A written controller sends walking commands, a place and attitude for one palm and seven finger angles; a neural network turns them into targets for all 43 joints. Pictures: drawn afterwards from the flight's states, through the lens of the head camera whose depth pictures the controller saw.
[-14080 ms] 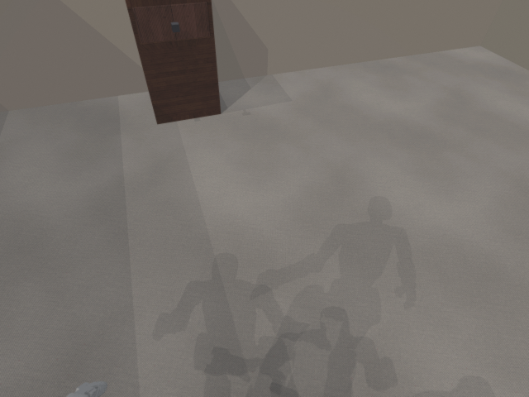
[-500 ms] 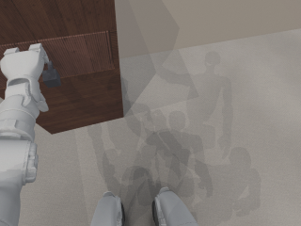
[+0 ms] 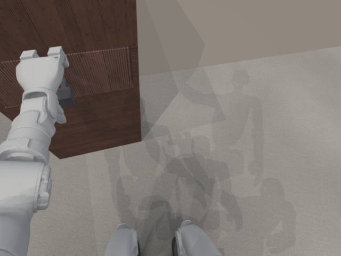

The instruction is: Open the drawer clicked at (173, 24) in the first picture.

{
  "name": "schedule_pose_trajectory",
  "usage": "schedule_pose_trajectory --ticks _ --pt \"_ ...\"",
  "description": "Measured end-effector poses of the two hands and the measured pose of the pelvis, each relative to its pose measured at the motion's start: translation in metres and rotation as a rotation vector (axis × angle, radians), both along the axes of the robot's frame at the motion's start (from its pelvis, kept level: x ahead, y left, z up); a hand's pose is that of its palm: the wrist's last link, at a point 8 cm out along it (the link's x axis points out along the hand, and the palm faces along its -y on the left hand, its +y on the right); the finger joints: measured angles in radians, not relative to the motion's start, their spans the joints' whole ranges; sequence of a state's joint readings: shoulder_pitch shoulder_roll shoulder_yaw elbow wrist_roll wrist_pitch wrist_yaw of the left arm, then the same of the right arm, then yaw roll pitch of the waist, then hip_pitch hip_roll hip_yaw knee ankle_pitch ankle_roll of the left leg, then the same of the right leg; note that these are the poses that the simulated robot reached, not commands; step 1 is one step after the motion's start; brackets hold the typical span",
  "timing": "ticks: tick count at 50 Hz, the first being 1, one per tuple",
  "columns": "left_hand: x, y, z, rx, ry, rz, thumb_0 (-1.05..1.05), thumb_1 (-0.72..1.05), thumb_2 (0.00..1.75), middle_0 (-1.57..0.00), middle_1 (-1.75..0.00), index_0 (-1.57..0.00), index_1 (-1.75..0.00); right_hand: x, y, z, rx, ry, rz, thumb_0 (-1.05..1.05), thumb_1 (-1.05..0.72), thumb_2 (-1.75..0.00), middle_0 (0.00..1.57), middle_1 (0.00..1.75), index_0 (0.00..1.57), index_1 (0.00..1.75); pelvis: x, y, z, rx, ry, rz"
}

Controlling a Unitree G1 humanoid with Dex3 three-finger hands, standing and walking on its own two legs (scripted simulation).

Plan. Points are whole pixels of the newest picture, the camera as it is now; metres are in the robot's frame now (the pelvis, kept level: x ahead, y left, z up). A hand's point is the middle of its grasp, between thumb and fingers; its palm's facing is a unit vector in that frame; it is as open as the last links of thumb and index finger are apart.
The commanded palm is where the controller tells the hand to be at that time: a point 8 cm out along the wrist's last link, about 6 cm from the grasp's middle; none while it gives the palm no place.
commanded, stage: move the hooked fingers above the handle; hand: left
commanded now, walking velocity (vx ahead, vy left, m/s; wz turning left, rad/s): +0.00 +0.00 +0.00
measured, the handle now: (64, 91) +0.57 +0.24 -0.07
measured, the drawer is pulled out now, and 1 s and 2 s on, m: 0.00 0.00 0.00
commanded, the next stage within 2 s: lower the fingers behind the handle in 1.18 s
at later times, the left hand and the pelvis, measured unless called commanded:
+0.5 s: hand (51, 87) +0.53 +0.24 +0.00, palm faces +0.01 +0.00 -1.00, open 13.8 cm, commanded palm +0.51 +0.23 +0.04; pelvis +0.00 +0.00 +0.00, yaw +0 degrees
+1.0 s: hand (45, 97) +0.51 +0.26 -0.02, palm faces -0.08 -0.03 -1.00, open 13.8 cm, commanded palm +0.51 +0.23 +0.04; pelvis -0.01 +0.00 +0.00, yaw -1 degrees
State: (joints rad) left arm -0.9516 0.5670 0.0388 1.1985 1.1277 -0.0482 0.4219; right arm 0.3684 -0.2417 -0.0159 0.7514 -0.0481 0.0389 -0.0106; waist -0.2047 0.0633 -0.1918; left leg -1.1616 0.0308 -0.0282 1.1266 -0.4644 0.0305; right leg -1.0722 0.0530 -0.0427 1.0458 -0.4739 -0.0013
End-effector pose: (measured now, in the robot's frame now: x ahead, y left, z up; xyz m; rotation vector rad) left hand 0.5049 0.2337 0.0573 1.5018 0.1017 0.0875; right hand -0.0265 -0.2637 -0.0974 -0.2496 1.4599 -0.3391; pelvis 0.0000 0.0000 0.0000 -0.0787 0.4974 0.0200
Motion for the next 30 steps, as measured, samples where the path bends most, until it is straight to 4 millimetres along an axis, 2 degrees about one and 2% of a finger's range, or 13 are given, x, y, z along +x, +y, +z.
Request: schedule_pose_trajectory --ticks 3,7,13,17,19,23,26,30 --pt "0.004 0.009 0.001 0.037 -0.024 0.065 0.0 -0.48 0.3 -0.32 -1.2 -0.32 -1.21 0.002 -0.001 -0.003 0.007 -0.002 0.003 0.0 -0.9 -0.9 0.2 0.3 0.2 0.3 -0.001 0.0 -0.003 0.0 0.005 -0.001" --pt "0.002 0.017 -0.008 0.092 0.035 0.125 0.0 -0.48 0.3 -0.32 -1.2 -0.32 -1.22 0.005 0.0 -0.006 0.028 0.003 0.003 0.0 -0.9 -0.9 0.2 0.3 0.2 0.3 -0.002 0.001 -0.002 0.003 0.007 -0.005" --pt "-0.003 0.008 -0.025 0.006 0.155 0.083 0.0 -0.48 0.3 -0.32 -1.2 -0.32 -1.22 0.005 0.003 -0.002 0.021 0.001 -0.005 0.0 -0.9 -0.9 0.2 0.3 0.2 0.3 0.0 0.001 0.002 0.006 0.006 -0.006" --pt "0.001 -0.007 -0.014 -0.026 0.066 -0.027 0.0 -0.48 0.3 -0.33 -1.2 -0.32 -1.21 0.004 0.001 0.0 0.001 0.003 -0.004 0.0 -0.9 -0.9 0.2 0.3 0.2 0.3 0.003 0.0 0.0 0.001 0.011 -0.003" --pt "0.005 -0.008 -0.006 -0.021 -0.004 -0.036 0.0 -0.48 0.3 -0.33 -1.2 -0.32 -1.21 0.002 0.0 -0.002 -0.001 0.007 -0.003 0.0 -0.9 -0.9 0.2 0.3 0.2 0.3 0.004 0.0 -0.002 0.0 0.013 -0.004" --pt "0.007 -0.003 -0.002 0.031 -0.054 0.026 0.0 -0.48 0.3 -0.36 -1.23 -0.32 -1.21 0.001 0.0 -0.008 0.021 0.018 -0.001 0.0 -0.9 -0.9 0.2 0.3 0.2 0.3 0.002 0.0 -0.005 0.002 0.011 -0.007" --pt "0.002 0.006 -0.012 0.077 0.014 0.122 0.0 -0.48 0.3 -0.36 -1.23 -0.32 -1.21 0.002 0.001 -0.01 0.044 0.015 -0.008 0.0 -0.9 -0.9 0.2 0.3 0.2 0.3 -0.001 0.001 -0.003 0.007 0.005 -0.014" --pt "-0.008 0.023 -0.02 0.055 0.121 0.192 0.0 -0.48 0.3 -0.35 -1.22 -0.32 -1.2 0.003 0.004 -0.006 0.051 0.005 -0.016 0.0 -0.9 -0.9 0.2 0.3 0.2 0.3 -0.002 0.0 0.003 0.014 -0.001 -0.021"
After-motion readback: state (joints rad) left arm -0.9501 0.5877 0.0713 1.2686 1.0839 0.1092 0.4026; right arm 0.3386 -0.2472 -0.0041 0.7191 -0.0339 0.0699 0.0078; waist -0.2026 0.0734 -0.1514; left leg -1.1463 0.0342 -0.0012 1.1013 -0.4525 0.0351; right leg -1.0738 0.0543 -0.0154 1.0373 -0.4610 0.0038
